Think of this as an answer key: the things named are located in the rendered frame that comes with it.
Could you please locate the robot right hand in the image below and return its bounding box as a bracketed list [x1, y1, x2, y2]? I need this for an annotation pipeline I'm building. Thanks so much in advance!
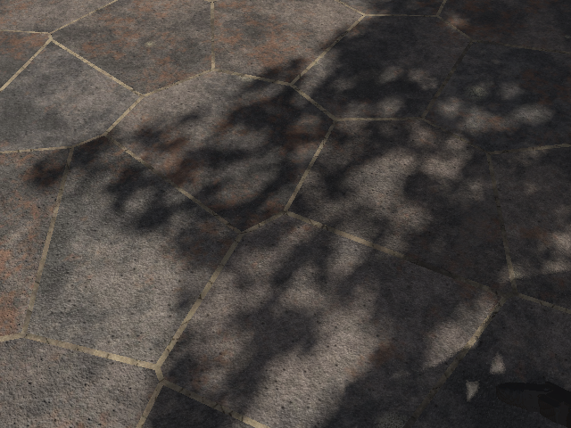
[496, 382, 571, 428]

